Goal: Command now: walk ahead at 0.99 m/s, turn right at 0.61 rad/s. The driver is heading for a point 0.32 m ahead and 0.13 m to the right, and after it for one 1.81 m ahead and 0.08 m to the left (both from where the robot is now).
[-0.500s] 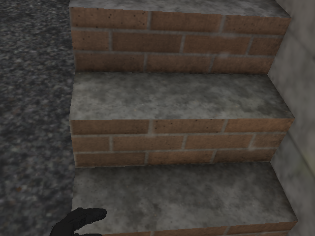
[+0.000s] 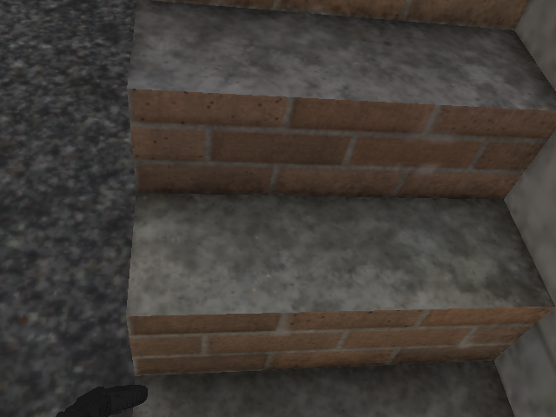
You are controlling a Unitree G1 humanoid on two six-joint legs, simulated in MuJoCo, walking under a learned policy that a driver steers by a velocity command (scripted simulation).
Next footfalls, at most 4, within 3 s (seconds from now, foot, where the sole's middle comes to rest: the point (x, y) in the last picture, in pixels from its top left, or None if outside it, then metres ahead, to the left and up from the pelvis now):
0.02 right None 0.13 -0.05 -0.65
0.18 left None -0.19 0.09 -0.82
0.28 right None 0.04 0.07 -0.65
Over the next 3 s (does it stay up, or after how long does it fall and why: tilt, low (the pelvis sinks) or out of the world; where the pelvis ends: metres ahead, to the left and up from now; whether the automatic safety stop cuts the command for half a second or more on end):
falls after 1.00 s (tilt)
